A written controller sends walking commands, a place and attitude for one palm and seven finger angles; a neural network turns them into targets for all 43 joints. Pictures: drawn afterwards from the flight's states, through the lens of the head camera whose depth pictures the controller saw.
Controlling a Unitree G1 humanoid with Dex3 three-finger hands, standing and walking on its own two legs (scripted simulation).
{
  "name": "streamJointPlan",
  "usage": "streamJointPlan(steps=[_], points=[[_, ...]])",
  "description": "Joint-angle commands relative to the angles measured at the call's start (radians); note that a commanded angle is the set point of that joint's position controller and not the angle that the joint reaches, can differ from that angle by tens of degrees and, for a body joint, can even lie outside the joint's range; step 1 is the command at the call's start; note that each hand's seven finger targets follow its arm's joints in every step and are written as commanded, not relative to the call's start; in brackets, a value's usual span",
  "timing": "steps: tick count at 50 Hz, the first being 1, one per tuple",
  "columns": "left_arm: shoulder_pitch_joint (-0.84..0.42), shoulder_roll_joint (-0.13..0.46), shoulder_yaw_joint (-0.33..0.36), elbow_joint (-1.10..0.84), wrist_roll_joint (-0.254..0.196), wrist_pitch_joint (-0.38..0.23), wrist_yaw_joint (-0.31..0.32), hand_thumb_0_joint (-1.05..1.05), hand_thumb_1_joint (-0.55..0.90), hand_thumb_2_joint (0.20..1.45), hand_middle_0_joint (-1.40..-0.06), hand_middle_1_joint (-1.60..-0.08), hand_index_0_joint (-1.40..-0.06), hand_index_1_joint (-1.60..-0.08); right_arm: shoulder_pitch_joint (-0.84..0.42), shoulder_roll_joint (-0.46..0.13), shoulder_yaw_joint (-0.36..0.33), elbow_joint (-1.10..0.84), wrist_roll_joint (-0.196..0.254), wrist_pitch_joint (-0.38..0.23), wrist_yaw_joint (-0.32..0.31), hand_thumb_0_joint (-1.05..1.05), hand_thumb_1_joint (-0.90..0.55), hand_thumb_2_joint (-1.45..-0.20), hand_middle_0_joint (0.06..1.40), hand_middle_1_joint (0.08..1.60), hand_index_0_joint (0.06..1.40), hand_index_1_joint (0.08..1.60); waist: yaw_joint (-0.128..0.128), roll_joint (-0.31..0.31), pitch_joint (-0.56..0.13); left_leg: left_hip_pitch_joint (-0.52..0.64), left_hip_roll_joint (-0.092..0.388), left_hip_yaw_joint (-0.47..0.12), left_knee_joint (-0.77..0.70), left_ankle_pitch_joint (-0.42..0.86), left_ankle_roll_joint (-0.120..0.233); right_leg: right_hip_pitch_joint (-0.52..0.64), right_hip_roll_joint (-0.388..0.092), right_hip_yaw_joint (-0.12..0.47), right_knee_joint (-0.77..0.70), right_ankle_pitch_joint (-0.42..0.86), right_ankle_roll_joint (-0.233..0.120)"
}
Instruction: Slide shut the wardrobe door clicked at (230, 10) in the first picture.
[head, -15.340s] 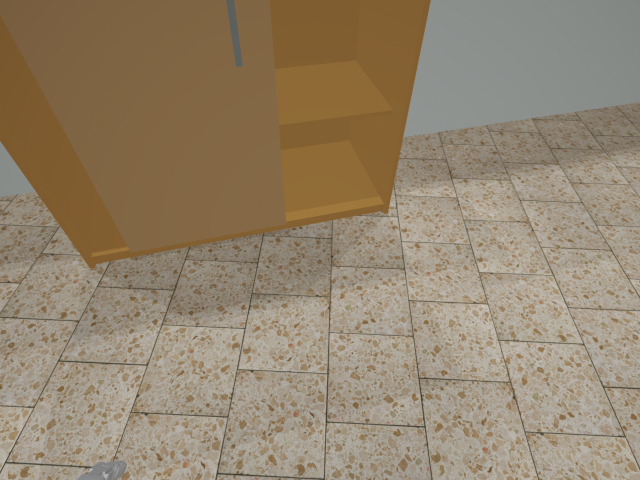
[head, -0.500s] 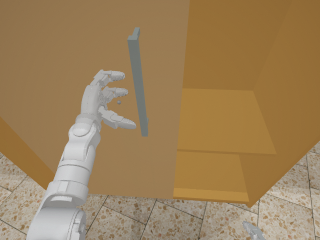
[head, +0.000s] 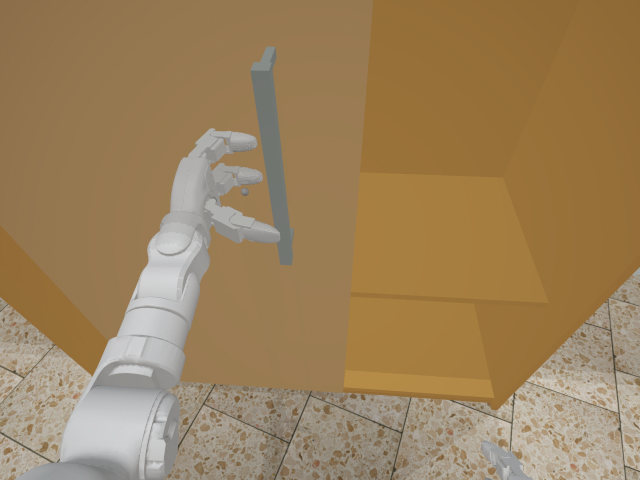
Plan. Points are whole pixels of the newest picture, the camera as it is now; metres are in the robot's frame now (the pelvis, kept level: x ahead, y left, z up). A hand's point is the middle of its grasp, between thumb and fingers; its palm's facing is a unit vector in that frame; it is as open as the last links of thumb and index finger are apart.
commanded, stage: slide the fingers in behind the handle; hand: left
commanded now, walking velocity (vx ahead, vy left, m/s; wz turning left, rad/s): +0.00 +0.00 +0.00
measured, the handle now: (279, 175) +0.46 +0.08 +0.15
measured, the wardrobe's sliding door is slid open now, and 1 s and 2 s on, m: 0.45 0.45 0.45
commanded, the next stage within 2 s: move the hooked fingers beside the handle in 0.36 s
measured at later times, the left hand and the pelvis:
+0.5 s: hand (256, 202) +0.40 +0.10 +0.15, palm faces -0.03 -1.00 -0.01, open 13.9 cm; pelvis +0.00 +0.00 +0.00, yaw -1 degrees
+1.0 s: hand (246, 199) +0.41 +0.11 +0.15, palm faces -0.01 -1.00 -0.01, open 13.9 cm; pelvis +0.01 +0.00 +0.00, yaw -1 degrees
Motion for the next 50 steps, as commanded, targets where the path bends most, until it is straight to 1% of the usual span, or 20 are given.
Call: streamJointPlan(steps=[1, 3, 5, 8, 12, 15, 19, 21, 27, 28, 29, 30, 33, 37, 39, 43, 45, 46, 48, 50], points=[[-0.429, 0.112, 0.026, -0.269, -0.021, -0.088, -0.016, 0.0, -0.5, 0.3, -0.3, -1.2, -0.3, -1.2, -0.037, -0.111, -0.039, -0.143, 0.003, -0.049, 0.002, 0.0, -0.9, -0.9, 0.2, 0.3, 0.2, 0.3, -0.015, -0.066, -0.318, 0.028, -0.022, 0.028, -0.06, 0.243, 0.025, 0.201, 0.026, -0.001, -0.033, 0.228, -0.016], [-0.375, 0.153, 0.065, -0.268, -0.023, -0.088, -0.014, 0.0, -0.5, 0.3, -0.3, -1.2, -0.3, -1.2, -0.036, -0.117, -0.039, -0.145, 0.002, -0.05, 0.003, 0.0, -0.9, -0.9, 0.2, 0.3, 0.2, 0.3, 0.003, -0.059, -0.301, 0.009, -0.021, 0.026, -0.068, 0.234, 0.023, 0.214, 0.025, -0.002, -0.035, 0.214, -0.018], [-0.386, 0.146, 0.052, -0.285, -0.02, -0.084, -0.014, 0.0, -0.5, 0.3, -0.3, -1.2, -0.3, -1.2, -0.044, -0.116, -0.038, -0.149, 0.007, -0.047, 0.002, 0.0, -0.9, -0.9, 0.2, 0.3, 0.2, 0.3, -0.009, -0.071, -0.265, -0.002, -0.02, 0.032, -0.077, 0.198, 0.026, 0.194, 0.026, 0.003, -0.051, 0.181, -0.013], [-0.337, 0.167, 0.077, -0.332, -0.021, -0.081, -0.003, 0.0, -0.5, 0.3, -0.3, -1.2, -0.3, -1.2, -0.054, -0.115, -0.041, -0.16, 0.005, -0.053, 0.002, 0.0, -0.9, -0.9, 0.2, 0.3, 0.2, 0.3, 0.01, -0.059, -0.276, 0.002, -0.02, 0.033, -0.081, 0.195, 0.026, 0.218, 0.025, 0.005, -0.054, 0.169, -0.014], [-0.348, 0.116, 0.026, -0.384, -0.022, -0.065, 0.0, 0.0, -0.5, 0.3, -0.3, -1.2, -0.3, -1.2, -0.066, -0.108, -0.039, -0.162, 0.01, -0.06, 0.0, 0.0, -0.9, -0.9, 0.2, 0.3, 0.2, 0.3, -0.009, -0.055, -0.257, 0.015, -0.018, 0.04, -0.085, 0.179, 0.027, 0.193, 0.028, 0.004, -0.065, 0.158, -0.009], [-0.326, 0.141, 0.05, -0.432, -0.015, -0.06, 0.016, 0.0, -0.5, 0.3, -0.3, -1.2, -0.3, -1.2, -0.072, -0.106, -0.04, -0.163, 0.007, -0.065, -0.001, 0.0, -0.9, -0.9, 0.2, 0.3, 0.2, 0.3, 0.002, -0.028, -0.28, 0.033, -0.02, 0.042, -0.087, 0.197, 0.027, 0.212, 0.027, 0.007, -0.066, 0.169, -0.011], [-0.289, 0.124, 0.042, -0.419, -0.019, -0.038, 0.018, 0.0, -0.5, 0.3, -0.3, -1.2, -0.3, -1.2, -0.074, -0.109, -0.039, -0.16, 0.007, -0.065, -0.002, 0.0, -0.9, -0.9, 0.2, 0.3, 0.2, 0.3, 0.003, -0.063, -0.266, 0.025, -0.018, 0.042, -0.088, 0.211, 0.026, 0.215, 0.027, 0.004, -0.064, 0.189, -0.01], [-0.312, 0.073, 0.0, -0.446, -0.02, -0.029, 0.018, 0.0, -0.5, 0.3, -0.3, -1.2, -0.3, -1.2, -0.078, -0.103, -0.039, -0.162, 0.007, -0.069, -0.001, 0.0, -0.9, -0.9, 0.2, 0.3, 0.2, 0.3, -0.008, -0.062, -0.274, 0.048, -0.018, 0.045, -0.082, 0.229, 0.026, 0.202, 0.026, 0.001, -0.062, 0.213, -0.009], [-0.258, 0.101, 0.034, -0.452, -0.013, -0.007, 0.033, 0.0, -0.5, 0.3, -0.3, -1.2, -0.3, -1.2, -0.085, -0.1, -0.036, -0.167, 0.003, -0.058, 0.002, 0.0, -0.9, -0.9, 0.2, 0.3, 0.2, 0.3, 0.01, -0.085, -0.297, 0.047, -0.019, 0.046, -0.076, 0.282, 0.024, 0.239, 0.024, 0.0, -0.045, 0.278, -0.01], [-0.237, 0.132, 0.058, -0.436, -0.011, -0.005, 0.038, 0.0, -0.5, 0.3, -0.3, -1.2, -0.3, -1.2, -0.087, -0.105, -0.036, -0.164, 0.001, -0.049, 0.0, 0.0, -0.9, -0.9, 0.2, 0.3, 0.2, 0.3, 0.016, -0.09, -0.284, 0.039, -0.018, 0.046, -0.078, 0.278, 0.024, 0.243, 0.022, -0.001, -0.049, 0.266, -0.009], [-0.259, 0.11, 0.037, -0.46, -0.009, -0.005, 0.035, 0.0, -0.5, 0.3, -0.3, -1.2, -0.3, -1.2, -0.093, -0.1, -0.032, -0.172, 0.001, -0.048, 0.002, 0.0, -0.9, -0.9, 0.2, 0.3, 0.2, 0.3, 0.011, -0.061, -0.283, 0.041, -0.02, 0.046, -0.081, 0.277, 0.024, 0.238, 0.021, 0.002, -0.048, 0.27, -0.009], [-0.27, 0.111, 0.035, -0.451, -0.01, -0.002, 0.035, 0.0, -0.5, 0.3, -0.3, -1.2, -0.3, -1.2, -0.094, -0.099, -0.034, -0.169, 0.004, -0.045, -0.001, 0.0, -0.9, -0.9, 0.2, 0.3, 0.2, 0.3, 0.003, -0.091, -0.275, 0.043, -0.018, 0.048, -0.076, 0.27, 0.026, 0.232, 0.022, 0.003, -0.052, 0.267, -0.007], [-0.259, 0.107, 0.032, -0.47, -0.008, -0.001, 0.03, 0.0, -0.5, 0.3, -0.3, -1.2, -0.3, -1.2, -0.096, -0.098, -0.034, -0.175, 0.002, -0.041, -0.001, 0.0, -0.9, -0.9, 0.2, 0.3, 0.2, 0.3, 0.01, -0.043, -0.288, 0.061, -0.02, 0.048, -0.071, 0.299, 0.022, 0.237, 0.021, 0.0, -0.045, 0.291, -0.013], [-0.277, 0.066, -0.013, -0.482, -0.014, 0.009, 0.014, 0.0, -0.5, 0.3, -0.3, -1.2, -0.3, -1.2, -0.098, -0.097, -0.034, -0.176, 0.008, -0.04, -0.003, 0.0, -0.9, -0.9, 0.2, 0.3, 0.2, 0.3, -0.009, -0.051, -0.28, 0.073, -0.016, 0.045, -0.069, 0.301, 0.021, 0.213, 0.025, -0.006, -0.045, 0.295, -0.011], [-0.292, 0.083, 0.0, -0.449, -0.017, 0.018, 0.018, 0.0, -0.5, 0.3, -0.3, -1.2, -0.3, -1.2, -0.093, -0.103, -0.033, -0.167, 0.007, -0.036, -0.007, 0.0, -0.9, -0.9, 0.2, 0.3, 0.2, 0.3, -0.013, -0.068, -0.241, 0.059, -0.017, 0.036, -0.075, 0.272, 0.022, 0.193, 0.027, -0.008, -0.055, 0.254, -0.011], [-0.28, 0.127, 0.041, -0.48, -0.014, 0.01, 0.023, 0.0, -0.5, 0.3, -0.3, -1.2, -0.3, -1.2, -0.091, -0.104, -0.035, -0.172, 0.0, -0.034, -0.006, 0.0, -0.9, -0.9, 0.2, 0.3, 0.2, 0.3, 0.009, -0.039, -0.313, 0.076, -0.02, 0.035, -0.069, 0.319, 0.019, 0.239, 0.023, -0.005, -0.04, 0.294, -0.015], [-0.275, 0.099, 0.022, -0.468, -0.017, 0.01, 0.018, 0.0, -0.5, 0.3, -0.3, -1.2, -0.3, -1.2, -0.09, -0.101, -0.033, -0.173, 0.001, -0.034, -0.005, 0.0, -0.9, -0.9, 0.2, 0.3, 0.2, 0.3, 0.002, -0.058, -0.303, 0.072, -0.019, 0.037, -0.068, 0.331, 0.02, 0.235, 0.024, -0.008, -0.037, 0.315, -0.013], [-0.277, 0.117, 0.039, -0.462, -0.017, 0.011, 0.017, 0.0, -0.5, 0.3, -0.3, -1.2, -0.3, -1.2, -0.085, -0.103, -0.036, -0.168, 0.0, -0.032, -0.005, 0.0, -0.9, -0.9, 0.2, 0.3, 0.2, 0.3, 0.001, -0.082, -0.298, 0.071, -0.017, 0.038, -0.067, 0.338, 0.022, 0.238, 0.025, -0.008, -0.038, 0.329, -0.012], [-0.231, 0.13, 0.048, -0.468, -0.014, 0.009, 0.012, 0.0, -0.5, 0.3, -0.3, -1.2, -0.3, -1.2, -0.088, -0.105, -0.036, -0.175, 0.0, -0.028, -0.002, 0.0, -0.9, -0.9, 0.2, 0.3, 0.2, 0.3, 0.016, -0.042, -0.298, 0.068, -0.018, 0.037, -0.07, 0.347, 0.018, 0.248, 0.023, -0.009, -0.035, 0.326, -0.017], [-0.243, 0.105, 0.024, -0.469, -0.015, 0.011, 0.009, 0.0, -0.5, 0.3, -0.3, -1.2, -0.3, -1.2, -0.088, -0.103, -0.035, -0.175, 0.004, -0.028, 0.0, 0.0, -0.9, -0.9, 0.2, 0.3, 0.2, 0.3, 0.006, -0.041, -0.282, 0.071, -0.015, 0.036, -0.072, 0.345, 0.016, 0.23, 0.026, -0.013, -0.037, 0.321, -0.017]])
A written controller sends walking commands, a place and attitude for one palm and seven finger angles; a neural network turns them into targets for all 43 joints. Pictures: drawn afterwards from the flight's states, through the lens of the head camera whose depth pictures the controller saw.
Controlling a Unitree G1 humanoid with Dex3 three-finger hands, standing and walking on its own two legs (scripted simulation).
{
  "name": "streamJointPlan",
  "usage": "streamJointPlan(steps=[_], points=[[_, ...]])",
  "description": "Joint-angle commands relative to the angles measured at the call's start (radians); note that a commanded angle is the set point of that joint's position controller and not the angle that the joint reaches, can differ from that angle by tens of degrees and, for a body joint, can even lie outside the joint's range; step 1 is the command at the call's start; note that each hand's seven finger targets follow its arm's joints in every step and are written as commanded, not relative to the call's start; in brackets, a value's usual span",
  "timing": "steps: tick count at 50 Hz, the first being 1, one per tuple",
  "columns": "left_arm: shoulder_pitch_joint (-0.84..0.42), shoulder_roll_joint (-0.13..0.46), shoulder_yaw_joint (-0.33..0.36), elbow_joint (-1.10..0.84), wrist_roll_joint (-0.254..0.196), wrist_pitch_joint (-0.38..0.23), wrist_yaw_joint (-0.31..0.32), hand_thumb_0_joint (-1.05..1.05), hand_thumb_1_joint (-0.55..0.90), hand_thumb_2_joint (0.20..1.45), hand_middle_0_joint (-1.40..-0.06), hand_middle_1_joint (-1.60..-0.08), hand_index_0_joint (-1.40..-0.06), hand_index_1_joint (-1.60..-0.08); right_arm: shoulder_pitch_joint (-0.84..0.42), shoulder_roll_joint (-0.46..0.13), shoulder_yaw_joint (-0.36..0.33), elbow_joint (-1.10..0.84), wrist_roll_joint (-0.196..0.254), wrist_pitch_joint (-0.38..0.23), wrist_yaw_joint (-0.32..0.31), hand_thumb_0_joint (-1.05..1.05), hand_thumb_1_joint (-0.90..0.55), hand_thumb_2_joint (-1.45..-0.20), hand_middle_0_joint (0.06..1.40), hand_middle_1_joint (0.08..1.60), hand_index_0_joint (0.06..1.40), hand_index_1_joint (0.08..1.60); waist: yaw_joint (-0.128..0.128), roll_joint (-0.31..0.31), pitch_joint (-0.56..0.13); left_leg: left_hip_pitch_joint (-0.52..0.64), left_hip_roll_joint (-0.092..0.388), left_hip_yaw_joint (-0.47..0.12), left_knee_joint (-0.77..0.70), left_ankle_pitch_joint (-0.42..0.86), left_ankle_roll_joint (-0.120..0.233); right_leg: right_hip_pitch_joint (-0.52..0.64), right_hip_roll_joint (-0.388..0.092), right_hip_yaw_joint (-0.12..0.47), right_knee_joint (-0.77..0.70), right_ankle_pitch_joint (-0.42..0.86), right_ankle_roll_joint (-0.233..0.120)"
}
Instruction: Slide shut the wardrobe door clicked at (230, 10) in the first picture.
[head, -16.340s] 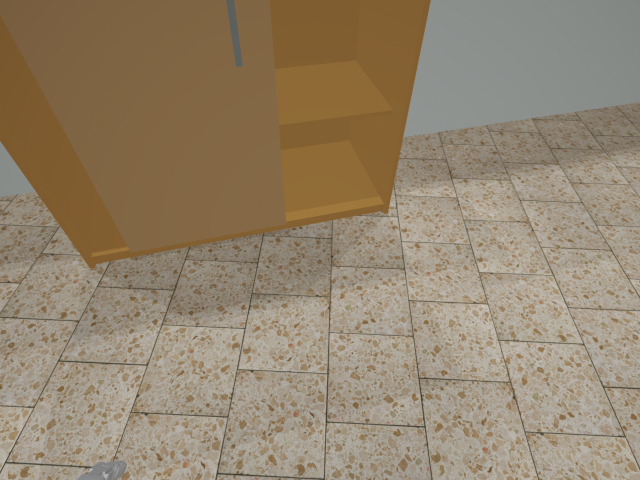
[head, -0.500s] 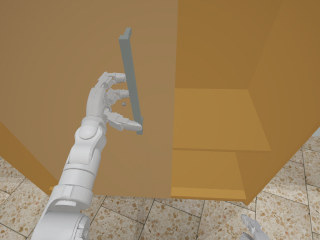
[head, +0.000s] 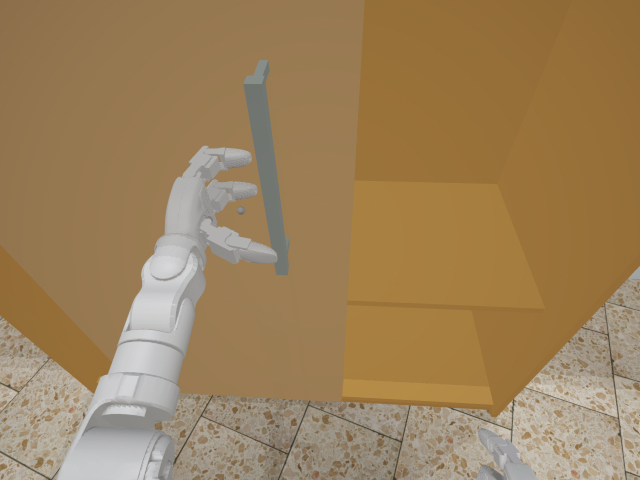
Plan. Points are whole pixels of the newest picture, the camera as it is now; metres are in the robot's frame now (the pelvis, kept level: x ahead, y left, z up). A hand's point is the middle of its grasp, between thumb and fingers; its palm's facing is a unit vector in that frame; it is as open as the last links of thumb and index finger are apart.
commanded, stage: move the hooked fingers beside the handle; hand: left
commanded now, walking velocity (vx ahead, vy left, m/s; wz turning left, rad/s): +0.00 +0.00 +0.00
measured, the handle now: (274, 186) +0.45 +0.09 +0.15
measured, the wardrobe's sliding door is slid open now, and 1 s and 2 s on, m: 0.45 0.45 0.45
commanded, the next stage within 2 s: feel for the door with the fingertips in 2.00 s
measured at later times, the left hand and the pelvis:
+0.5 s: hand (230, 206) +0.40 +0.14 +0.15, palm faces +0.01 -1.00 -0.01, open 13.9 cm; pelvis +0.00 +0.00 +0.00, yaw +0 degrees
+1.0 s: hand (206, 214) +0.39 +0.16 +0.15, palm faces +0.02 -1.00 -0.01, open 13.9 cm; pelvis +0.00 +0.00 +0.00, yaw +0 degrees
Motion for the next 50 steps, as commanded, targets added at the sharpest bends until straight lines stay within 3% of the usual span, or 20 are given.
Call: streamJointPlan(steps=[1, 7, 10, 15, 18, 20, 21, 23, 25, 27, 28, 29, 33, 35, 37, 42, 44, 46, 49, 50], points=[[-0.423, 0.113, 0.023, -0.258, -0.01, -0.068, -0.01, 0.0, -0.5, 0.3, -0.3, -1.2, -0.3, -1.2, -0.068, -0.107, -0.035, -0.146, 0.004, -0.045, 0.0, 0.0, -0.9, -0.9, 0.2, 0.3, 0.2, 0.3, -0.002, -0.035, -0.285, 0.023, -0.025, 0.022, -0.035, 0.35, 0.019, 0.185, 0.015, -0.024, -0.015, 0.329, -0.016], [-0.427, 0.117, 0.026, -0.254, -0.014, -0.066, -0.01, 0.0, -0.5, 0.3, -0.3, -1.2, -0.3, -1.2, -0.068, -0.11, -0.037, -0.142, 0.003, -0.045, -0.004, 0.0, -0.9, -0.9, 0.2, 0.3, 0.2, 0.3, -0.004, -0.065, -0.278, 0.024, -0.022, 0.013, -0.042, 0.329, 0.019, 0.175, 0.019, -0.031, -0.02, 0.293, -0.016], [-0.421, 0.155, 0.062, -0.24, -0.013, -0.067, -0.007, 0.0, -0.5, 0.3, -0.3, -1.2, -0.3, -1.2, -0.066, -0.111, -0.036, -0.14, 0.0, -0.043, -0.006, 0.0, -0.9, -0.9, 0.2, 0.3, 0.2, 0.3, 0.002, -0.071, -0.283, 0.015, -0.024, 0.016, -0.044, 0.315, 0.022, 0.187, 0.017, -0.024, -0.025, 0.285, -0.014], [-0.454, 0.172, 0.068, -0.207, -0.01, -0.071, -0.015, 0.0, -0.5, 0.3, -0.3, -1.2, -0.3, -1.2, -0.069, -0.111, -0.032, -0.136, 0.003, -0.039, -0.011, 0.0, -0.9, -0.9, 0.2, 0.3, 0.2, 0.3, -0.003, -0.029, -0.262, 0.008, -0.027, 0.018, -0.047, 0.279, 0.022, 0.17, 0.016, -0.019, -0.034, 0.245, -0.016], [-0.484, 0.142, 0.039, -0.16, -0.019, -0.073, -0.024, 0.0, -0.5, 0.3, -0.3, -1.2, -0.3, -1.2, -0.062, -0.114, -0.03, -0.13, 0.006, -0.04, -0.014, 0.0, -0.9, -0.9, 0.2, 0.3, 0.2, 0.3, -0.017, -0.056, -0.24, -0.004, -0.026, 0.013, -0.05, 0.25, 0.021, 0.152, 0.017, -0.024, -0.042, 0.211, -0.014], [-0.499, 0.2, 0.091, -0.154, -0.019, -0.082, -0.024, 0.0, -0.5, 0.3, -0.3, -1.2, -0.3, -1.2, -0.053, -0.119, -0.033, -0.129, 0.003, -0.042, -0.016, 0.0, -0.9, -0.9, 0.2, 0.3, 0.2, 0.3, -0.011, -0.072, -0.271, -0.002, -0.026, 0.011, -0.048, 0.255, 0.024, 0.167, 0.018, -0.019, -0.037, 0.223, -0.014], [-0.483, 0.193, 0.088, -0.154, -0.02, -0.085, -0.028, 0.0, -0.5, 0.3, -0.3, -1.2, -0.3, -1.2, -0.055, -0.118, -0.033, -0.132, 0.003, -0.044, -0.016, 0.0, -0.9, -0.9, 0.2, 0.3, 0.2, 0.3, -0.008, -0.079, -0.281, -0.001, -0.026, 0.014, -0.047, 0.269, 0.025, 0.176, 0.018, -0.019, -0.033, 0.241, -0.013], [-0.468, 0.187, 0.085, -0.164, -0.017, -0.097, -0.032, 0.0, -0.5, 0.3, -0.3, -1.2, -0.3, -1.2, -0.05, -0.116, -0.034, -0.136, 0.001, -0.047, -0.011, 0.0, -0.9, -0.9, 0.2, 0.3, 0.2, 0.3, 0.001, -0.024, -0.305, 0.011, -0.029, 0.015, -0.039, 0.308, 0.021, 0.191, 0.014, -0.018, -0.021, 0.279, -0.018], [-0.429, 0.212, 0.11, -0.188, -0.019, -0.104, -0.039, 0.0, -0.5, 0.3, -0.3, -1.2, -0.3, -1.2, -0.042, -0.119, -0.037, -0.141, -0.001, -0.051, -0.005, 0.0, -0.9, -0.9, 0.2, 0.3, 0.2, 0.3, 0.008, -0.062, -0.335, 0.013, -0.025, 0.017, -0.036, 0.353, 0.022, 0.222, 0.015, -0.021, -0.012, 0.339, -0.016], [-0.39, 0.22, 0.12, -0.168, -0.025, -0.095, -0.053, 0.0, -0.5, 0.3, -0.3, -1.2, -0.3, -1.2, -0.047, -0.121, -0.036, -0.142, 0.003, -0.045, -0.005, 0.0, -0.9, -0.9, 0.2, 0.3, 0.2, 0.3, 0.01, -0.076, -0.302, -0.01, -0.025, 0.026, -0.038, 0.344, 0.024, 0.224, 0.015, -0.019, -0.016, 0.349, -0.014], [-0.388, 0.233, 0.122, -0.154, -0.02, -0.09, -0.055, 0.0, -0.5, 0.3, -0.3, -1.2, -0.3, -1.2, -0.047, -0.125, -0.036, -0.14, 0.004, -0.038, -0.006, 0.0, -0.9, -0.9, 0.2, 0.3, 0.2, 0.3, 0.01, -0.048, -0.28, -0.02, -0.027, 0.024, -0.042, 0.325, 0.021, 0.215, 0.013, -0.02, -0.021, 0.319, -0.017], [-0.423, 0.193, 0.081, -0.17, -0.022, -0.088, -0.06, 0.0, -0.5, 0.3, -0.3, -1.2, -0.3, -1.2, -0.051, -0.121, -0.033, -0.144, 0.009, -0.039, -0.006, 0.0, -0.9, -0.9, 0.2, 0.3, 0.2, 0.3, -0.005, -0.043, -0.255, -0.017, -0.026, 0.023, -0.047, 0.307, 0.022, 0.189, 0.015, -0.022, -0.028, 0.299, -0.016], [-0.431, 0.235, 0.116, -0.22, -0.032, -0.09, -0.064, 0.0, -0.5, 0.3, -0.3, -1.2, -0.3, -1.2, -0.05, -0.124, -0.038, -0.146, 0.006, -0.044, -0.01, 0.0, -0.9, -0.9, 0.2, 0.3, 0.2, 0.3, -0.001, -0.028, -0.281, 0.004, -0.026, 0.018, -0.041, 0.323, 0.022, 0.2, 0.016, -0.02, -0.029, 0.305, -0.017], [-0.436, 0.18, 0.066, -0.248, -0.035, -0.096, -0.073, 0.0, -0.5, 0.3, -0.3, -1.2, -0.3, -1.2, -0.056, -0.119, -0.037, -0.149, 0.008, -0.051, -0.009, 0.0, -0.9, -0.9, 0.2, 0.3, 0.2, 0.3, -0.011, -0.021, -0.286, 0.025, -0.025, 0.017, -0.04, 0.33, 0.022, 0.184, 0.019, -0.024, -0.027, 0.309, -0.017], [-0.447, 0.199, 0.083, -0.243, -0.038, -0.093, -0.073, 0.0, -0.5, 0.3, -0.3, -1.2, -0.3, -1.2, -0.052, -0.122, -0.039, -0.141, 0.007, -0.057, -0.011, 0.0, -0.9, -0.9, 0.2, 0.3, 0.2, 0.3, -0.015, -0.019, -0.291, 0.03, -0.025, 0.016, -0.037, 0.325, 0.022, 0.176, 0.019, -0.023, -0.028, 0.303, -0.016], [-0.353, 0.22, 0.118, -0.223, -0.042, -0.079, -0.074, 0.0, -0.5, 0.3, -0.3, -1.2, -0.3, -1.2, -0.058, -0.127, -0.038, -0.145, 0.006, -0.056, -0.008, 0.0, -0.9, -0.9, 0.2, 0.3, 0.2, 0.3, 0.007, -0.074, -0.28, 0.005, -0.024, 0.016, -0.046, 0.331, 0.022, 0.199, 0.017, -0.028, -0.025, 0.312, -0.016], [-0.342, 0.25, 0.137, -0.219, -0.04, -0.075, -0.078, 0.0, -0.5, 0.3, -0.3, -1.2, -0.3, -1.2, -0.064, -0.129, -0.035, -0.148, 0.007, -0.049, -0.009, 0.0, -0.9, -0.9, 0.2, 0.3, 0.2, 0.3, 0.011, -0.042, -0.252, -0.013, -0.025, 0.015, -0.051, 0.313, 0.02, 0.198, 0.014, -0.024, -0.03, 0.292, -0.018], [-0.383, 0.222, 0.104, -0.218, -0.041, -0.069, -0.085, 0.0, -0.5, 0.3, -0.3, -1.2, -0.3, -1.2, -0.071, -0.126, -0.031, -0.149, 0.01, -0.047, -0.012, 0.0, -0.9, -0.9, 0.2, 0.3, 0.2, 0.3, -0.005, -0.045, -0.235, -0.013, -0.026, 0.018, -0.052, 0.283, 0.023, 0.176, 0.014, -0.022, -0.039, 0.267, -0.015], [-0.434, 0.278, 0.141, -0.227, -0.042, -0.079, -0.085, 0.0, -0.5, 0.3, -0.3, -1.2, -0.3, -1.2, -0.068, -0.129, -0.03, -0.147, 0.007, -0.044, -0.02, 0.0, -0.9, -0.9, 0.2, 0.3, 0.2, 0.3, -0.008, -0.034, -0.243, -0.012, -0.028, 0.009, -0.054, 0.26, 0.023, 0.176, 0.015, -0.02, -0.044, 0.231, -0.016], [-0.438, 0.239, 0.111, -0.232, -0.045, -0.082, -0.092, 0.0, -0.5, 0.3, -0.3, -1.2, -0.3, -1.2, -0.075, -0.124, -0.029, -0.152, 0.009, -0.048, -0.02, 0.0, -0.9, -0.9, 0.2, 0.3, 0.2, 0.3, -0.013, -0.018, -0.245, 0.0, -0.027, 0.013, -0.049, 0.265, 0.025, 0.165, 0.015, -0.017, -0.043, 0.237, -0.016]])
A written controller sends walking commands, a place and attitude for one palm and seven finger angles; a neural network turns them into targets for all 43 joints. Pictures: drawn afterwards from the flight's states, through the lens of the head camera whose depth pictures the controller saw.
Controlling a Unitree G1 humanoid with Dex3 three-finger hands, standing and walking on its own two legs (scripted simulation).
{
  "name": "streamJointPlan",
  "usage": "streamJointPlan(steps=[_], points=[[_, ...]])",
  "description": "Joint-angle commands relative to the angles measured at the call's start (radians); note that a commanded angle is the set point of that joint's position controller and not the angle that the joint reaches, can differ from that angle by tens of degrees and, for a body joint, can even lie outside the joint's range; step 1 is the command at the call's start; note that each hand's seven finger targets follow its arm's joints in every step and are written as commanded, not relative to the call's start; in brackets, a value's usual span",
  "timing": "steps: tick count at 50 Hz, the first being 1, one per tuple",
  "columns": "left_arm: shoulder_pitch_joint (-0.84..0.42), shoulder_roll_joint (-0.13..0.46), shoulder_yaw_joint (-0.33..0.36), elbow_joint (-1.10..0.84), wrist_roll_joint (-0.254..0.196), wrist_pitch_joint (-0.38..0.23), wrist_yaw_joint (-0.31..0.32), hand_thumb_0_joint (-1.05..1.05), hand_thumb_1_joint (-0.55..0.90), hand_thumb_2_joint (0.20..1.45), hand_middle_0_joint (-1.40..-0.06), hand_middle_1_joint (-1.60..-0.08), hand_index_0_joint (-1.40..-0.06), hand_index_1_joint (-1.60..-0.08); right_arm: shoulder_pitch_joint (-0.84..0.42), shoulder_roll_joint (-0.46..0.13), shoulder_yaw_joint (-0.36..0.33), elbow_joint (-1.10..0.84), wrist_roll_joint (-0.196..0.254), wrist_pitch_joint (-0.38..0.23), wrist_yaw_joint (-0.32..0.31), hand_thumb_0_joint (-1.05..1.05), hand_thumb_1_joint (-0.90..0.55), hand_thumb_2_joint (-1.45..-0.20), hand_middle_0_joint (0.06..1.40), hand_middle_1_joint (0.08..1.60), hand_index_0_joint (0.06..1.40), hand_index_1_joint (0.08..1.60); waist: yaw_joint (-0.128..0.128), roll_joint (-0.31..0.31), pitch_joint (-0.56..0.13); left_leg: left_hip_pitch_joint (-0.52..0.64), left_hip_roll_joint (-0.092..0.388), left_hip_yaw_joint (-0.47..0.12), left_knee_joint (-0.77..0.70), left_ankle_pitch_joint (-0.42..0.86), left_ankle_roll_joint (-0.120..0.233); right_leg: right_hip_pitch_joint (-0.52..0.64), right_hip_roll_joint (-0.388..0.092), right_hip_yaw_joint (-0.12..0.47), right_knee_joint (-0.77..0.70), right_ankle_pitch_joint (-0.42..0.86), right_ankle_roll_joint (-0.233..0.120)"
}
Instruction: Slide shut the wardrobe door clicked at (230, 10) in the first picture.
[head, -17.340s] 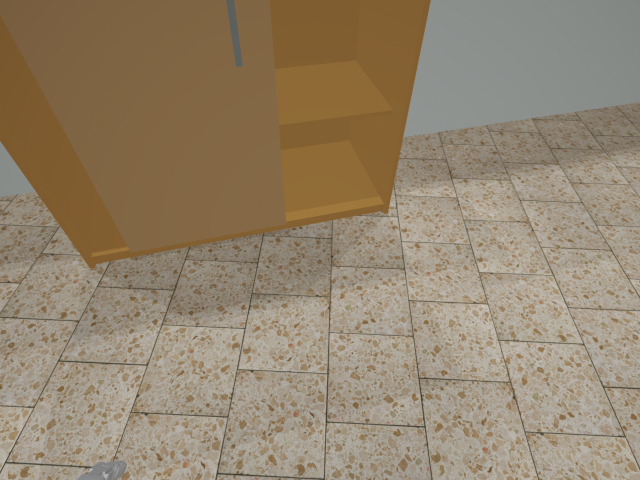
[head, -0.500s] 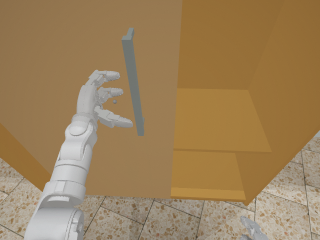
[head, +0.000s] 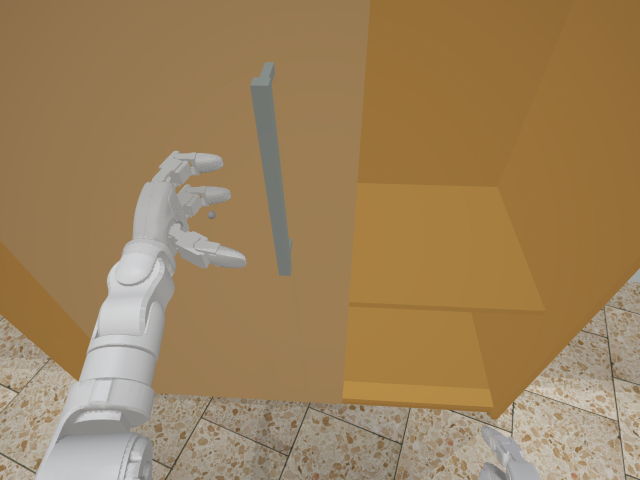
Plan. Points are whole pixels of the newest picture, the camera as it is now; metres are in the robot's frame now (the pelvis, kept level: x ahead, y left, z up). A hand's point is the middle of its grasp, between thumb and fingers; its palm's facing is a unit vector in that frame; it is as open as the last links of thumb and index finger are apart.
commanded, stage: move the hooked fingers beside the handle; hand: left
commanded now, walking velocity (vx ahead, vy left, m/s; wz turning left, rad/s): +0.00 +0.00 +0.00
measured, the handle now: (278, 187) +0.45 +0.08 +0.15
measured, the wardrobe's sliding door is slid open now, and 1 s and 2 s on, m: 0.45 0.45 0.45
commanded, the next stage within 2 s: feel for the door with the fingertips in 1.00 s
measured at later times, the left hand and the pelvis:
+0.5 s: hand (210, 208) +0.40 +0.16 +0.15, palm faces +0.01 -1.00 -0.01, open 13.9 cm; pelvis +0.01 +0.00 +0.00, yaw -1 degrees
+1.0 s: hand (213, 207) +0.40 +0.16 +0.15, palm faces +0.02 -1.00 +0.00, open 13.9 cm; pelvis +0.00 +0.00 +0.00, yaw +0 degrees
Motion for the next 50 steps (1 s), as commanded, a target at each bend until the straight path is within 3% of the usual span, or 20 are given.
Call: streamJointPlan(steps=[1, 4, 6, 8, 11, 13, 16, 19, 21, 23, 27, 30, 35, 37, 39, 41, 43, 45, 47, 50], points=[[-0.494, 0.164, 0.033, -0.246, -0.02, -0.081, -0.013, 0.0, -0.5, 0.3, -0.3, -1.2, -0.3, -1.2, -0.071, -0.113, -0.035, -0.138, 0.003, -0.049, -0.01, 0.0, -0.9, -0.9, 0.2, 0.3, 0.2, 0.3, -0.016, -0.01, -0.251, 0.007, -0.025, 0.014, -0.046, 0.268, 0.018, 0.151, 0.018, -0.015, -0.027, 0.233, -0.022], [-0.479, 0.179, 0.046, -0.218, -0.022, -0.09, -0.019, 0.0, -0.5, 0.3, -0.3, -1.2, -0.3, -1.2, -0.057, -0.117, -0.039, -0.132, 0.001, -0.055, -0.011, 0.0, -0.9, -0.9, 0.2, 0.3, 0.2, 0.3, -0.014, -0.024, -0.278, 0.015, -0.025, 0.007, -0.041, 0.28, 0.016, 0.156, 0.021, -0.018, -0.021, 0.239, -0.022], [-0.478, 0.151, 0.028, -0.189, -0.027, -0.085, -0.028, 0.0, -0.5, 0.3, -0.3, -1.2, -0.3, -1.2, -0.052, -0.118, -0.04, -0.127, 0.002, -0.058, -0.01, 0.0, -0.9, -0.9, 0.2, 0.3, 0.2, 0.3, -0.019, -0.05, -0.278, 0.012, -0.023, 0.009, -0.038, 0.293, 0.018, 0.153, 0.021, -0.02, -0.018, 0.26, -0.02], [-0.443, 0.193, 0.063, -0.137, -0.023, -0.078, -0.026, 0.0, -0.5, 0.3, -0.3, -1.2, -0.3, -1.2, -0.045, -0.126, -0.039, -0.118, 0.003, -0.049, -0.009, 0.0, -0.9, -0.9, 0.2, 0.3, 0.2, 0.3, -0.006, -0.037, -0.247, -0.016, -0.026, 0.008, -0.042, 0.278, 0.014, 0.15, 0.019, -0.023, -0.021, 0.238, -0.023], [-0.497, 0.127, 0.003, -0.157, -0.021, -0.08, -0.026, 0.0, -0.5, 0.3, -0.3, -1.2, -0.3, -1.2, -0.047, -0.119, -0.039, -0.126, 0.004, -0.052, -0.004, 0.0, -0.9, -0.9, 0.2, 0.3, 0.2, 0.3, -0.019, -0.015, -0.254, -0.002, -0.025, 0.008, -0.037, 0.288, 0.014, 0.128, 0.019, -0.023, -0.017, 0.244, -0.023], [-0.484, 0.192, 0.058, -0.147, -0.018, -0.088, -0.014, 0.0, -0.5, 0.3, -0.3, -1.2, -0.3, -1.2, -0.034, -0.127, -0.042, -0.119, -0.001, -0.046, -0.005, 0.0, -0.9, -0.9, 0.2, 0.3, 0.2, 0.3, -0.008, -0.05, -0.269, -0.012, -0.025, 0.004, -0.037, 0.292, 0.014, 0.15, 0.021, -0.025, -0.015, 0.242, -0.022], [-0.48, 0.183, 0.06, -0.218, -0.014, -0.11, -0.007, 0.0, -0.5, 0.3, -0.3, -1.2, -0.3, -1.2, -0.037, -0.118, -0.045, -0.135, -0.005, -0.054, 0.001, 0.0, -0.9, -0.9, 0.2, 0.3, 0.2, 0.3, 0.003, -0.023, -0.332, 0.019, -0.024, 0.01, -0.029, 0.364, 0.014, 0.189, 0.02, -0.017, 0.003, 0.325, -0.023], [-0.43, 0.224, 0.099, -0.212, -0.012, -0.112, -0.005, 0.0, -0.5, 0.3, -0.3, -1.2, -0.3, -1.2, -0.03, -0.122, -0.045, -0.132, -0.007, -0.05, 0.005, 0.0, -0.9, -0.9, 0.2, 0.3, 0.2, 0.3, 0.011, -0.034, -0.31, -0.003, -0.022, 0.013, -0.037, 0.364, 0.014, 0.206, 0.02, -0.018, -0.002, 0.333, -0.023], [-0.374, 0.195, 0.086, -0.225, -0.015, -0.104, -0.014, 0.0, -0.5, 0.3, -0.3, -1.2, -0.3, -1.2, -0.037, -0.12, -0.048, -0.141, -0.004, -0.052, 0.008, 0.0, -0.9, -0.9, 0.2, 0.3, 0.2, 0.3, 0.017, -0.053, -0.31, -0.001, -0.02, 0.021, -0.039, 0.387, 0.015, 0.217, 0.021, -0.022, 0.002, 0.363, -0.022], [-0.338, 0.196, 0.087, -0.245, -0.017, -0.096, -0.019, 0.0, -0.5, 0.3, -0.3, -1.2, -0.3, -1.2, -0.046, -0.121, -0.048, -0.146, -0.002, -0.051, 0.009, 0.0, -0.9, -0.9, 0.2, 0.3, 0.2, 0.3, 0.023, -0.008, -0.292, 0.0, -0.022, 0.024, -0.041, 0.387, 0.012, 0.217, 0.018, -0.021, -0.001, 0.358, -0.025], [-0.322, 0.18, 0.076, -0.282, -0.031, -0.071, -0.03, 0.0, -0.5, 0.3, -0.3, -1.2, -0.3, -1.2, -0.057, -0.123, -0.05, -0.149, 0.003, -0.054, 0.007, 0.0, -0.9, -0.9, 0.2, 0.3, 0.2, 0.3, 0.011, -0.053, -0.267, -0.002, -0.019, 0.024, -0.047, 0.361, 0.015, 0.199, 0.022, -0.025, -0.013, 0.339, -0.021], [-0.415, 0.144, 0.016, -0.307, -0.029, -0.066, -0.03, 0.0, -0.5, 0.3, -0.3, -1.2, -0.3, -1.2, -0.069, -0.119, -0.044, -0.143, 0.008, -0.054, -0.002, 0.0, -0.9, -0.9, 0.2, 0.3, 0.2, 0.3, -0.017, -0.006, -0.222, 0.005, -0.022, 0.016, -0.054, 0.289, 0.015, 0.142, 0.023, -0.023, -0.033, 0.248, -0.02], [-0.483, 0.138, 0.008, -0.287, -0.026, -0.074, -0.012, 0.0, -0.5, 0.3, -0.3, -1.2, -0.3, -1.2, -0.067, -0.116, -0.041, -0.123, 0.001, -0.066, -0.01, 0.0, -0.9, -0.9, 0.2, 0.3, 0.2, 0.3, -0.024, -0.007, -0.259, 0.033, -0.023, 0.004, -0.045, 0.284, 0.014, 0.127, 0.024, -0.025, -0.03, 0.224, -0.02], [-0.486, 0.141, 0.016, -0.235, -0.023, -0.07, -0.007, 0.0, -0.5, 0.3, -0.3, -1.2, -0.3, -1.2, -0.062, -0.117, -0.04, -0.116, 0.0, -0.065, -0.01, 0.0, -0.9, -0.9, 0.2, 0.3, 0.2, 0.3, -0.021, -0.041, -0.251, 0.019, -0.025, 0.002, -0.042, 0.284, 0.015, 0.128, 0.023, -0.026, -0.026, 0.229, -0.02], [-0.48, 0.185, 0.054, -0.187, -0.016, -0.069, 0.001, 0.0, -0.5, 0.3, -0.3, -1.2, -0.3, -1.2, -0.053, -0.122, -0.038, -0.11, -0.002, -0.056, -0.009, 0.0, -0.9, -0.9, 0.2, 0.3, 0.2, 0.3, -0.012, -0.033, -0.254, 0.003, -0.026, 0.003, -0.045, 0.277, 0.014, 0.138, 0.02, -0.022, -0.027, 0.222, -0.021], [-0.492, 0.149, 0.025, -0.174, -0.011, -0.07, -0.001, 0.0, -0.5, 0.3, -0.3, -1.2, -0.3, -1.2, -0.057, -0.117, -0.036, -0.119, -0.001, -0.053, -0.005, 0.0, -0.9, -0.9, 0.2, 0.3, 0.2, 0.3, -0.012, -0.023, -0.264, 0.002, -0.026, 0.007, -0.042, 0.296, 0.012, 0.141, 0.018, -0.023, -0.018, 0.245, -0.022], [-0.437, 0.206, 0.082, -0.153, -0.01, -0.077, 0.002, 0.0, -0.5, 0.3, -0.3, -1.2, -0.3, -1.2, -0.046, -0.124, -0.039, -0.123, -0.006, -0.046, -0.002, 0.0, -0.9, -0.9, 0.2, 0.3, 0.2, 0.3, 0.011, -0.052, -0.289, -0.009, -0.025, 0.005, -0.038, 0.326, 0.011, 0.181, 0.018, -0.024, -0.008, 0.278, -0.024], [-0.441, 0.183, 0.067, -0.163, -0.012, -0.081, -0.005, 0.0, -0.5, 0.3, -0.3, -1.2, -0.3, -1.2, -0.053, -0.117, -0.037, -0.135, -0.004, -0.042, 0.001, 0.0, -0.9, -0.9, 0.2, 0.3, 0.2, 0.3, 0.006, -0.047, -0.293, -0.012, -0.026, 0.016, -0.035, 0.338, 0.015, 0.19, 0.017, -0.018, -0.005, 0.313, -0.021], [-0.43, 0.197, 0.079, -0.163, -0.014, -0.084, -0.012, 0.0, -0.5, 0.3, -0.3, -1.2, -0.3, -1.2, -0.051, -0.119, -0.041, -0.139, -0.001, -0.039, 0.001, 0.0, -0.9, -0.9, 0.2, 0.3, 0.2, 0.3, 0.006, -0.073, -0.289, -0.018, -0.023, 0.019, -0.035, 0.34, 0.017, 0.193, 0.018, -0.017, -0.004, 0.323, -0.019], [-0.388, 0.217, 0.1, -0.203, -0.016, -0.094, -0.022, 0.0, -0.5, 0.3, -0.3, -1.2, -0.3, -1.2, -0.052, -0.118, -0.042, -0.151, -0.001, -0.037, 0.002, 0.0, -0.9, -0.9, 0.2, 0.3, 0.2, 0.3, 0.016, -0.029, -0.304, -0.011, -0.024, 0.025, -0.032, 0.356, 0.018, 0.213, 0.018, -0.011, -0.004, 0.346, -0.021]])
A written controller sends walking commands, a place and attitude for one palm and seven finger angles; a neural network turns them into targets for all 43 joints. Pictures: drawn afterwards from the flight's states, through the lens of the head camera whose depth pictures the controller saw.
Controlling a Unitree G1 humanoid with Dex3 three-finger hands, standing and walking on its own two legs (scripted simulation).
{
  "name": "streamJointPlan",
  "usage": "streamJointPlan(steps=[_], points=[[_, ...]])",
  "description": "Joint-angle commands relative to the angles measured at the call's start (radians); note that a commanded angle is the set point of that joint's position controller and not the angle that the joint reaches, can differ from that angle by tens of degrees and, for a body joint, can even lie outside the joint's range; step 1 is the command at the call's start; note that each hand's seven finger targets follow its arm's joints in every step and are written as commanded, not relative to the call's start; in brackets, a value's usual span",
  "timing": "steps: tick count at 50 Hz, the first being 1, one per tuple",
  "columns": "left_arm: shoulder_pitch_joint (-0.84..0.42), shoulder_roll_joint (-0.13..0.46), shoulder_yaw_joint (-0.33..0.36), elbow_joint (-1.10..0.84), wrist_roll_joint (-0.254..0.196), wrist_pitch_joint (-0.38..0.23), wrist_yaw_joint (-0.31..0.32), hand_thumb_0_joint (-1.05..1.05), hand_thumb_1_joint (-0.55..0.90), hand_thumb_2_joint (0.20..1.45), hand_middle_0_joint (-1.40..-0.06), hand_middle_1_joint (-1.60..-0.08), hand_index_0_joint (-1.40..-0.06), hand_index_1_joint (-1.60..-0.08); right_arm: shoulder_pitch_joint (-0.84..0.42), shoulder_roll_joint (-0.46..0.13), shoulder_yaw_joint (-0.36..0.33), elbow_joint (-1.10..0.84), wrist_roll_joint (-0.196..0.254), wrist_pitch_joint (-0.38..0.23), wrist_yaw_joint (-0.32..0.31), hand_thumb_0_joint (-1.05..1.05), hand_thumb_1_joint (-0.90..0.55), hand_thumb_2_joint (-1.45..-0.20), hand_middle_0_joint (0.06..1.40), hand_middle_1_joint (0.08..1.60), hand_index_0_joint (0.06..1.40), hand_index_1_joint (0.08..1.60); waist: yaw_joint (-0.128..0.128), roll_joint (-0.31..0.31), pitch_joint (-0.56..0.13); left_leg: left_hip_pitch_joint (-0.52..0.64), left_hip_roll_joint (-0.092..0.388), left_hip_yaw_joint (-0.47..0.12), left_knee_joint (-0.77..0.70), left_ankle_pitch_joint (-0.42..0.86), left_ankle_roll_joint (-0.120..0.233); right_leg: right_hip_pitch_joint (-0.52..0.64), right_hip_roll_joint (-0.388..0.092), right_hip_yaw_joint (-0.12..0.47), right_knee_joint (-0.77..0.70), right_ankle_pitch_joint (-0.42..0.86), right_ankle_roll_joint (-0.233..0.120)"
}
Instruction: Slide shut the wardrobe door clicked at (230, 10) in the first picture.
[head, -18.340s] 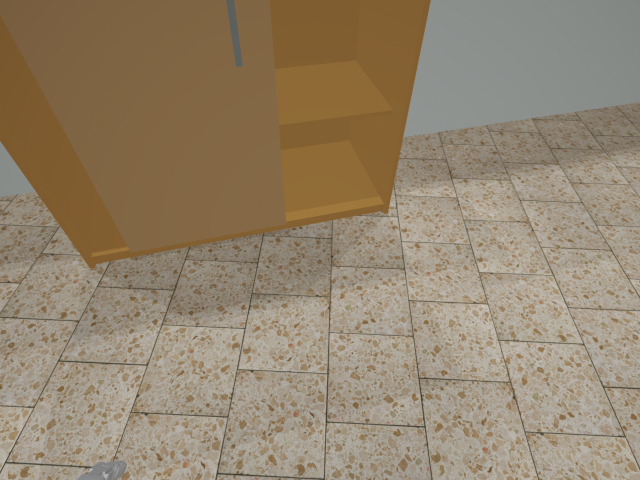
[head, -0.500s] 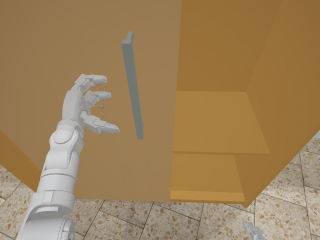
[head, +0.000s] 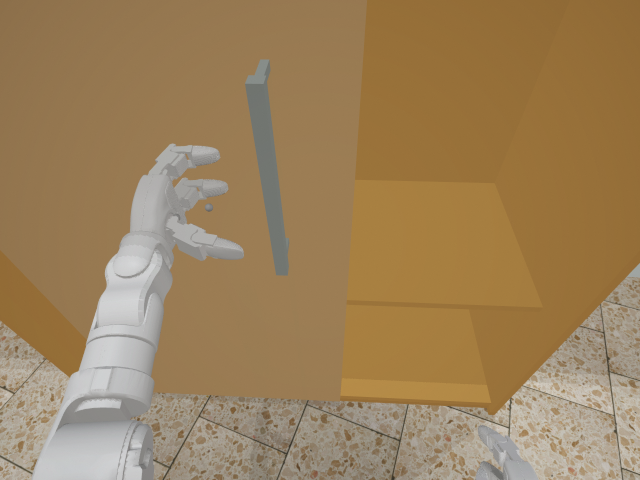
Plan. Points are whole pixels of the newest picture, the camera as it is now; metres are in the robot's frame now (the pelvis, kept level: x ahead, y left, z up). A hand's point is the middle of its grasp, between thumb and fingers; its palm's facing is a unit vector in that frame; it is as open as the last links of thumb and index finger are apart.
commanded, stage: feel for the door with the fingertips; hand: left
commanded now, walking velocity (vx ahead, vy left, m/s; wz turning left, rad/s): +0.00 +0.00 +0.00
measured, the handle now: (274, 186) +0.45 +0.08 +0.15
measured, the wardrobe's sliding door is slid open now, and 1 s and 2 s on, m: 0.45 0.45 0.45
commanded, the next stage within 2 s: slide the fingers in behind the handle in 0.96 s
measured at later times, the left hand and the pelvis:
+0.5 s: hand (239, 211) +0.39 +0.12 +0.15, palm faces -0.02 -1.00 +0.00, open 14.0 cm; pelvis +0.00 +0.00 +0.00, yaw +0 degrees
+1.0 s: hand (244, 201) +0.40 +0.11 +0.16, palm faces +0.01 -1.00 -0.01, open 13.9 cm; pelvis -0.01 -0.01 +0.00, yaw +0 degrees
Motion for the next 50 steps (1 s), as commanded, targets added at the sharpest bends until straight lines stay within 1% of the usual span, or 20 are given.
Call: streamJointPlan(steps=[1, 4, 8, 13, 15, 18, 20, 25, 26, 28, 30, 34, 35, 37, 39, 41, 43, 46, 48, 50], points=[[-0.373, 0.202, 0.063, -0.294, -0.016, -0.079, -0.016, 0.0, -0.5, 0.3, -0.3, -1.2, -0.3, -1.2, -0.051, -0.122, -0.046, -0.145, 0.005, -0.041, -0.003, 0.0, -0.9, -0.9, 0.2, 0.3, 0.2, 0.3, 0.011, -0.024, -0.301, 0.014, -0.025, 0.02, -0.036, 0.367, 0.016, 0.225, 0.018, -0.017, -0.004, 0.354, -0.021], [-0.374, 0.175, 0.036, -0.328, -0.024, -0.079, -0.024, 0.0, -0.5, 0.3, -0.3, -1.2, -0.3, -1.2, -0.052, -0.123, -0.048, -0.145, 0.006, -0.049, -0.004, 0.0, -0.9, -0.9, 0.2, 0.3, 0.2, 0.3, 0.004, 0.002, -0.285, 0.027, -0.024, 0.013, -0.039, 0.356, 0.014, 0.207, 0.02, -0.022, -0.011, 0.329, -0.023], [-0.352, 0.116, -0.008, -0.34, -0.04, -0.065, -0.023, 0.0, -0.5, 0.3, -0.3, -1.2, -0.3, -1.2, -0.054, -0.123, -0.051, -0.132, 0.008, -0.062, -0.005, 0.0, -0.9, -0.9, 0.2, 0.3, 0.2, 0.3, -0.003, -0.02, -0.259, 0.035, -0.024, 0.008, -0.041, 0.338, 0.013, 0.183, 0.023, -0.031, -0.02, 0.297, -0.023], [-0.378, 0.109, -0.021, -0.362, -0.021, -0.053, 0.014, 0.0, -0.5, 0.3, -0.3, -1.2, -0.3, -1.2, -0.065, -0.122, -0.05, -0.124, 0.005, -0.065, -0.004, 0.0, -0.9, -0.9, 0.2, 0.3, 0.2, 0.3, 0.0, -0.018, -0.257, 0.03, -0.026, 0.004, -0.049, 0.307, 0.012, 0.174, 0.021, -0.034, -0.025, 0.248, -0.022], [-0.395, 0.064, -0.056, -0.368, -0.015, -0.05, 0.028, 0.0, -0.5, 0.3, -0.3, -1.2, -0.3, -1.2, -0.071, -0.114, -0.047, -0.123, 0.004, -0.069, -0.001, 0.0, -0.9, -0.9, 0.2, 0.3, 0.2, 0.3, -0.005, -0.014, -0.259, 0.042, -0.025, 0.002, -0.048, 0.311, 0.01, 0.16, 0.022, -0.035, -0.023, 0.245, -0.022], [-0.383, 0.099, -0.018, -0.316, -0.007, -0.041, 0.055, 0.0, -0.5, 0.3, -0.3, -1.2, -0.3, -1.2, -0.067, -0.118, -0.047, -0.112, 0.0, -0.061, -0.002, 0.0, -0.9, -0.9, 0.2, 0.3, 0.2, 0.3, 0.006, -0.049, -0.242, 0.02, -0.024, 0.003, -0.05, 0.291, 0.011, 0.163, 0.022, -0.034, -0.025, 0.222, -0.021], [-0.41, 0.048, -0.055, -0.322, -0.001, -0.04, 0.067, 0.0, -0.5, 0.3, -0.3, -1.2, -0.3, -1.2, -0.076, -0.107, -0.044, -0.12, 0.0, -0.063, 0.002, 0.0, -0.9, -0.9, 0.2, 0.3, 0.2, 0.3, 0.001, -0.05, -0.249, 0.027, -0.025, 0.005, -0.049, 0.294, 0.013, 0.157, 0.021, -0.031, -0.023, 0.228, -0.019], [-0.371, 0.068, -0.027, -0.339, 0.02, -0.045, 0.097, 0.0, -0.5, 0.3, -0.3, -1.2, -0.3, -1.2, -0.078, -0.1, -0.044, -0.13, -0.007, -0.054, 0.01, 0.0, -0.9, -0.9, 0.2, 0.3, 0.2, 0.3, 0.026, -0.035, -0.298, 0.039, -0.024, 0.017, -0.042, 0.366, 0.009, 0.207, 0.019, -0.026, -0.005, 0.312, -0.023], [-0.382, 0.038, -0.05, -0.341, 0.019, -0.042, 0.097, 0.0, -0.5, 0.3, -0.3, -1.2, -0.3, -1.2, -0.077, -0.098, -0.043, -0.131, -0.007, -0.053, 0.012, 0.0, -0.9, -0.9, 0.2, 0.3, 0.2, 0.3, 0.017, -0.064, -0.297, 0.041, -0.023, 0.019, -0.04, 0.377, 0.011, 0.207, 0.019, -0.029, -0.003, 0.333, -0.02], [-0.335, 0.097, 0.006, -0.286, 0.019, -0.028, 0.102, 0.0, -0.5, 0.3, -0.3, -1.2, -0.3, -1.2, -0.071, -0.108, -0.044, -0.124, -0.006, -0.038, 0.009, 0.0, -0.9, -0.9, 0.2, 0.3, 0.2, 0.3, 0.028, -0.108, -0.27, 0.009, -0.021, 0.021, -0.046, 0.353, 0.013, 0.218, 0.019, -0.026, -0.011, 0.317, -0.018], [-0.39, 0.057, -0.037, -0.314, 0.022, -0.024, 0.097, 0.0, -0.5, 0.3, -0.3, -1.2, -0.3, -1.2, -0.085, -0.1, -0.041, -0.135, -0.001, -0.032, 0.009, 0.0, -0.9, -0.9, 0.2, 0.3, 0.2, 0.3, 0.015, -0.06, -0.25, 0.011, -0.023, 0.026, -0.051, 0.33, 0.014, 0.199, 0.017, -0.021, -0.018, 0.298, -0.018], [-0.433, 0.077, -0.026, -0.322, 0.02, -0.03, 0.094, 0.0, -0.5, 0.3, -0.3, -1.2, -0.3, -1.2, -0.079, -0.102, -0.044, -0.13, -0.002, -0.031, 0.002, 0.0, -0.9, -0.9, 0.2, 0.3, 0.2, 0.3, 0.007, -0.042, -0.273, 0.034, -0.024, 0.024, -0.044, 0.326, 0.016, 0.196, 0.019, -0.017, -0.023, 0.291, -0.019], [-0.455, 0.045, -0.058, -0.32, 0.015, -0.034, 0.088, 0.0, -0.5, 0.3, -0.3, -1.2, -0.3, -1.2, -0.078, -0.099, -0.042, -0.127, 0.0, -0.032, 0.001, 0.0, -0.9, -0.9, 0.2, 0.3, 0.2, 0.3, -0.004, -0.059, -0.272, 0.037, -0.024, 0.022, -0.044, 0.323, 0.016, 0.19, 0.02, -0.021, -0.023, 0.288, -0.018], [-0.499, 0.014, -0.092, -0.313, 0.017, -0.041, 0.084, 0.0, -0.5, 0.3, -0.3, -1.2, -0.3, -1.2, -0.072, -0.098, -0.044, -0.12, 0.001, -0.039, 0.0, 0.0, -0.9, -0.9, 0.2, 0.3, 0.2, 0.3, -0.016, -0.028, -0.266, 0.05, -0.024, 0.019, -0.042, 0.324, 0.013, 0.167, 0.022, -0.025, -0.022, 0.282, -0.02], [-0.483, 0.049, -0.056, -0.289, 0.015, -0.047, 0.089, 0.0, -0.5, 0.3, -0.3, -1.2, -0.3, -1.2, -0.058, -0.105, -0.048, -0.112, -0.002, -0.042, 0.0, 0.0, -0.9, -0.9, 0.2, 0.3, 0.2, 0.3, -0.007, -0.043, -0.288, 0.049, -0.025, 0.014, -0.041, 0.322, 0.014, 0.177, 0.023, -0.024, -0.022, 0.275, -0.02], [-0.498, 0.031, -0.066, -0.258, 0.014, -0.045, 0.088, 0.0, -0.5, 0.3, -0.3, -1.2, -0.3, -1.2, -0.056, -0.104, -0.048, -0.105, -0.002, -0.042, 0.001, 0.0, -0.9, -0.9, 0.2, 0.3, 0.2, 0.3, -0.012, -0.064, -0.28, 0.039, -0.027, 0.018, -0.041, 0.311, 0.017, 0.171, 0.022, -0.024, -0.024, 0.273, -0.017], [-0.483, 0.078, -0.025, -0.194, 0.015, -0.042, 0.095, 0.0, -0.5, 0.3, -0.3, -1.2, -0.3, -1.2, -0.047, -0.112, -0.047, -0.093, -0.004, -0.033, -0.001, 0.0, -0.9, -0.9, 0.2, 0.3, 0.2, 0.3, -0.004, -0.084, -0.251, 0.009, -0.028, 0.016, -0.049, 0.285, 0.017, 0.175, 0.02, -0.024, -0.031, 0.242, -0.018], [-0.549, 0.059, -0.047, -0.195, 0.023, -0.057, 0.096, 0.0, -0.5, 0.3, -0.3, -1.2, -0.3, -1.2, -0.048, -0.107, -0.045, -0.099, -0.002, -0.032, 0.001, 0.0, -0.9, -0.9, 0.2, 0.3, 0.2, 0.3, -0.013, -0.067, -0.258, 0.007, -0.029, 0.02, -0.051, 0.269, 0.019, 0.166, 0.018, -0.018, -0.032, 0.231, -0.016], [-0.532, 0.119, 0.004, -0.171, 0.026, -0.072, 0.102, 0.0, -0.5, 0.3, -0.3, -1.2, -0.3, -1.2, -0.039, -0.113, -0.049, -0.096, -0.004, -0.025, 0.0, 0.0, -0.9, -0.9, 0.2, 0.3, 0.2, 0.3, 0.004, -0.051, -0.276, -0.001, -0.029, 0.022, -0.049, 0.27, 0.02, 0.188, 0.018, -0.012, -0.031, 0.226, -0.018], [-0.598, 0.06, -0.053, -0.159, 0.028, -0.086, 0.097, 0.0, -0.5, 0.3, -0.3, -1.2, -0.3, -1.2, -0.034, -0.107, -0.046, -0.093, -0.001, -0.03, 0.002, 0.0, -0.9, -0.9, 0.2, 0.3, 0.2, 0.3, -0.022, -0.057, -0.258, 0.002, -0.028, 0.021, -0.049, 0.262, 0.02, 0.161, 0.02, -0.014, -0.033, 0.225, -0.016]])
